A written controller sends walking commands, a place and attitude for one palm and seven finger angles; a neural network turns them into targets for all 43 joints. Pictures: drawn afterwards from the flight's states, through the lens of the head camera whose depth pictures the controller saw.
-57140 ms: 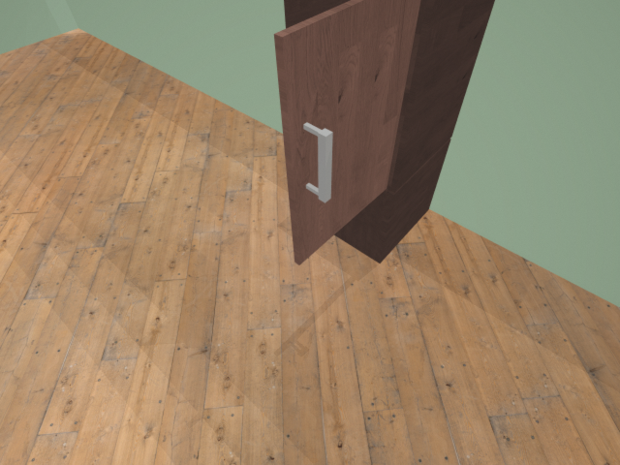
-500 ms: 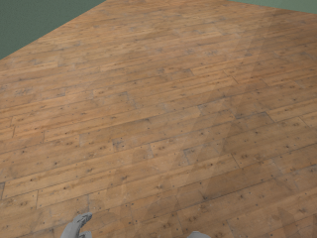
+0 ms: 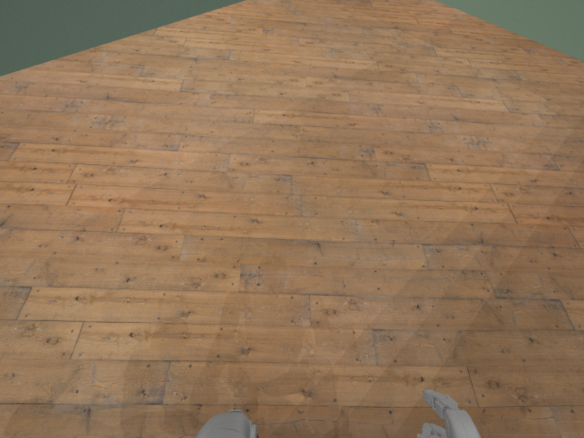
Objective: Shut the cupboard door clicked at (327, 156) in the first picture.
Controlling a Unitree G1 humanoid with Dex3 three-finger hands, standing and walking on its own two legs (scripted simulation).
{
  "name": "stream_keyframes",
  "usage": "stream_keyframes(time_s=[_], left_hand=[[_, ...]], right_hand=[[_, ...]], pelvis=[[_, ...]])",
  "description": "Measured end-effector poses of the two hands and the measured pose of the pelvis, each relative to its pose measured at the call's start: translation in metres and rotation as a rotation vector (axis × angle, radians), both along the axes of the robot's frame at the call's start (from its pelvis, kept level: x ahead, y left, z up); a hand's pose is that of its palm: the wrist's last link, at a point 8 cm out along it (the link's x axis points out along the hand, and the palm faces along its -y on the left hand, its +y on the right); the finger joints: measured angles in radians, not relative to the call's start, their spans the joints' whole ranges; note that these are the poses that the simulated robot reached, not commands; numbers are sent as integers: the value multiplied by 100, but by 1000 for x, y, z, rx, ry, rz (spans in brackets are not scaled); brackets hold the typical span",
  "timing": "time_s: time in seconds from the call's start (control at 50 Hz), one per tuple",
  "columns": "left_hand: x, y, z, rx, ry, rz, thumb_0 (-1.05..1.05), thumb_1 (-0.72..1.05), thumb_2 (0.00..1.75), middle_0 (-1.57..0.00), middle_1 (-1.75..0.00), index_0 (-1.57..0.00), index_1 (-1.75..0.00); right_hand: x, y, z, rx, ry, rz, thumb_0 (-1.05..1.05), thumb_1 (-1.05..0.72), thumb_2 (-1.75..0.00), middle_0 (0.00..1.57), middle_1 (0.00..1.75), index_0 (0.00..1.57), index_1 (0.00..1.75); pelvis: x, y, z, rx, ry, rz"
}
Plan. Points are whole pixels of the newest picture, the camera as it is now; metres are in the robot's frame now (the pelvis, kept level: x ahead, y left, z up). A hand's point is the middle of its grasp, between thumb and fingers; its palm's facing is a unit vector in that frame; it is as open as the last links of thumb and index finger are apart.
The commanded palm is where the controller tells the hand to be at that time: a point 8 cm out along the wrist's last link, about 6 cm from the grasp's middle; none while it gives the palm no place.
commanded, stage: turn to face it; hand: left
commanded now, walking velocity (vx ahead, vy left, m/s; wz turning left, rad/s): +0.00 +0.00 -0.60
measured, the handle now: out of the picture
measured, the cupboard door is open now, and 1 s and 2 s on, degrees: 24 24 24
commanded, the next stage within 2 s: none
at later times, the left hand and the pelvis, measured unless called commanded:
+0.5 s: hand (195, 422) +0.15 +0.15 -0.14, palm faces -0.23 -0.93 -0.28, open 7.3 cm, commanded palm none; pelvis +0.04 -0.03 +0.02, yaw -17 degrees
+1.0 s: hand (226, 325) +0.30 +0.14 -0.14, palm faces -0.53 -0.81 -0.23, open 7.4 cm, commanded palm none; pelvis +0.08 +0.02 +0.02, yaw -35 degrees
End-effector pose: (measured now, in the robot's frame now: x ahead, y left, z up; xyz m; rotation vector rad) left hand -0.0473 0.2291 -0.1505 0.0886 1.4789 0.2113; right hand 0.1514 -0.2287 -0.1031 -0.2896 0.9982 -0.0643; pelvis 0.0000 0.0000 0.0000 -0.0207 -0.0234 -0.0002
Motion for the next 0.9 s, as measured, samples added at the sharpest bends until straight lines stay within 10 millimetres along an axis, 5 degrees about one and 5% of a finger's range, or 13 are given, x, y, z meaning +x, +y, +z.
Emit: stream_keyframes(time_s=[0.08, 0.18, 0.38, 0.54, 0.76, 0.9], left_hand=[[35, 3, 9, -14, -31, -33, 0, 91, 90, -20, -30, -20, -29], [85, 7, 23, 2, -107, -95, 0, 91, 90, -20, -30, -20, -29], [169, -11, 34, 90, -212, -280, 0, 91, 90, -20, -30, -20, -29], [213, -32, 45, 65, -197, -407, 0, 91, 90, -20, -30, -20, -29], [289, -21, 18, -12, -242, -520, 0, 91, 90, -20, -30, -21, -30], [340, -25, 31, -31, -279, -641, 0, 91, 90, -20, -30, -20, -29]], right_hand=[[2, 16, 3, 33, 6, -25, 0, -91, -90, 20, 30, 20, 30], [-20, 14, -4, 77, 68, -108, 0, -90, -90, 20, 30, 20, 30], [-92, -52, -39, 83, 196, -363, 0, -90, -90, 20, 30, 20, 30], [-117, -77, -10, 26, 224, -495, 0, -91, -90, 20, 30, 20, 30], [-85, -48, 6, -35, 79, -569, 0, -91, -90, 20, 30, 20, 30], [-109, -11, 16, -8, 107, -627, 0, -90, -90, 20, 30, 20, 30]], pelvis=[[7, 5, 9, -7, -2, -38], [15, 3, 15, -12, 10, -89], [31, -25, 1, 32, 31, -223], [47, -29, 20, 49, 52, -324], [79, 4, 7, 9, 38, -451], [83, 15, 19, -15, 29, -550]])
